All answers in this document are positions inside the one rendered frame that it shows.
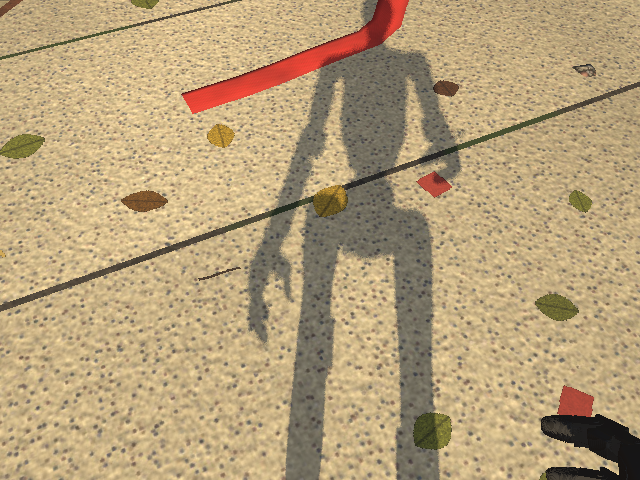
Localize robot right hand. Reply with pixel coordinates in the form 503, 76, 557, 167
541, 414, 640, 480

